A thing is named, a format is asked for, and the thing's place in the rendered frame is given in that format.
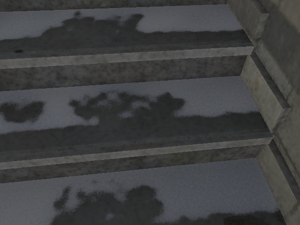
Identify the right robot hand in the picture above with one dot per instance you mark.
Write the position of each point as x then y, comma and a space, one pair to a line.
244, 220

